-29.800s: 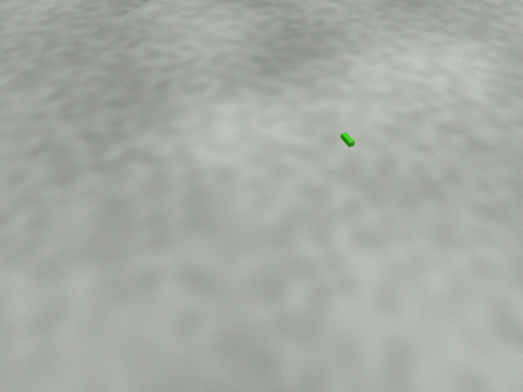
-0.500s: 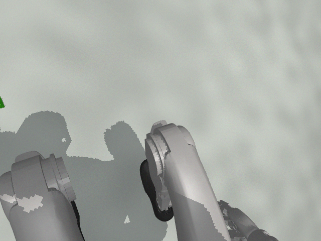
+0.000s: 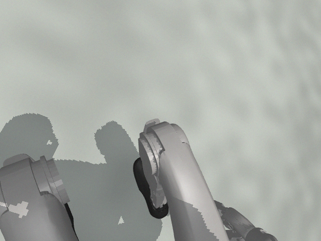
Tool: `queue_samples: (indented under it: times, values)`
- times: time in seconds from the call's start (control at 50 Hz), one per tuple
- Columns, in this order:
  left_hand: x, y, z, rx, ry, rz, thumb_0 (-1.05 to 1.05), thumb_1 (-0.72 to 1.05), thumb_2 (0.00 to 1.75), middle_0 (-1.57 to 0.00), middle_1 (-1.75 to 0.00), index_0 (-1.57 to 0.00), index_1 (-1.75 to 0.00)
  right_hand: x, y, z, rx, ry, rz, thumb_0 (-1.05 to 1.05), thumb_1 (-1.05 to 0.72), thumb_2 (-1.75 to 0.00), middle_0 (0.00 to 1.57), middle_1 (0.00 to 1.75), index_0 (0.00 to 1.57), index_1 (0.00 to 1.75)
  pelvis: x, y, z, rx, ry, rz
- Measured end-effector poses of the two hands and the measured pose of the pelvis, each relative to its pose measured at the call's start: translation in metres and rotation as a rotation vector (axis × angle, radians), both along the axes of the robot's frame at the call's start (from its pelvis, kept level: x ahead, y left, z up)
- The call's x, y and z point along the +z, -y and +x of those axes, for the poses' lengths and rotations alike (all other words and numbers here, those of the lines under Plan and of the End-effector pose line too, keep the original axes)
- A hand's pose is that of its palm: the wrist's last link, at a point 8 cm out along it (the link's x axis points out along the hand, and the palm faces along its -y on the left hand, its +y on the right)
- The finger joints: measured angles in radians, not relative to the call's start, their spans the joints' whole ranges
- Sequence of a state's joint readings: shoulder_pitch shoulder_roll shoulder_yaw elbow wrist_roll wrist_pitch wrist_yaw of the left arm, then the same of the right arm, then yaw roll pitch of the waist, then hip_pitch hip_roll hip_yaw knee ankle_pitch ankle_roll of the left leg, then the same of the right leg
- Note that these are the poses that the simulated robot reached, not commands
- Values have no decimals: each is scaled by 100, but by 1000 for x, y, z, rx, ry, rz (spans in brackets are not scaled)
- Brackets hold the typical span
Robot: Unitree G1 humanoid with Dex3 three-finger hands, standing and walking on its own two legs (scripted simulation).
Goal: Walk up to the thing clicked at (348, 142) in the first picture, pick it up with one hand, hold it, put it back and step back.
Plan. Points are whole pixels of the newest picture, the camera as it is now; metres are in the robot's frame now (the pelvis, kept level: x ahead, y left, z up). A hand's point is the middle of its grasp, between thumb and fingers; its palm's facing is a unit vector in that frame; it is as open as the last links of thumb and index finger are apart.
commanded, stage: open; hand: left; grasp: from above
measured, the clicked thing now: out of the picture +0.43 +0.33 -0.28
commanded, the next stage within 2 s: withdraw in 1.04 s
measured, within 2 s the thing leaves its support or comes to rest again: neither
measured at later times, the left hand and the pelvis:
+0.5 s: hand out of the picture +0.42 +0.33 -0.25, palm faces -0.41 -0.19 -0.89, open 9.2 cm; pelvis +0.00 +0.00 +0.00, yaw -1 degrees
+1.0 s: hand out of the picture +0.42 +0.33 -0.25, palm faces -0.42 -0.19 -0.89, open 11.8 cm; pelvis +0.00 +0.00 +0.00, yaw -1 degrees
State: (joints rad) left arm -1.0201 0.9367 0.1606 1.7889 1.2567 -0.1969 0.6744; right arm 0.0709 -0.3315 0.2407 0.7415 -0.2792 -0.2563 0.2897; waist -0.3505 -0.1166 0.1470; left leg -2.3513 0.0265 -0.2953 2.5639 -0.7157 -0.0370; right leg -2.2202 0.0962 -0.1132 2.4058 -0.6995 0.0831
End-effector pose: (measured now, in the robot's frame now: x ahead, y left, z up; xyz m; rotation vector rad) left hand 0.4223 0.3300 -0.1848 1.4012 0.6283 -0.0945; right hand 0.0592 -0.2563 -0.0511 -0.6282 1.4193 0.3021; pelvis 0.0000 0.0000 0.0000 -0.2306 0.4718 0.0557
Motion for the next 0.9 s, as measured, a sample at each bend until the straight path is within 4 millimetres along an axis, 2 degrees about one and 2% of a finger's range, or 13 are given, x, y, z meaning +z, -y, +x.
queue_samples:
  times: [0.1, 0.2, 0.52, 0.9]
  values:
    - [-1, 0, 0, -6, -8, -1, -1, 54, 0, -111, -2, -112, -1, 1, 0, -5, 5, -6, 1, 0, -91, -90, 20, 30, 20, 30, -1, 0, -1, -2, 10, -1]
    - [-3, 1, -1, -9, -5, -5, 0, 53, 6, -102, -9, -104, -7, 1, -1, -9, 10, -20, 2, 0, -91, -90, 20, 30, 20, 30, -1, 1, -2, -6, 16, -2]
    - [-4, -1, 2, -8, 9, 6, 0, 19, 39, -72, -38, -71, -37, 6, -1, -4, 39, -1, 3, 0, -90, -90, 20, 30, 20, 30, -2, -1, -3, -6, 26, -11]
    - [-7, -3, 1, -11, 0, 3, 0, -7, 61, -47, -60, -47, -60, 8, -4, -2, 37, -5, 17, 0, -90, -90, 20, 30, 20, 30, 2, -1, -2, -4, 17, -14]
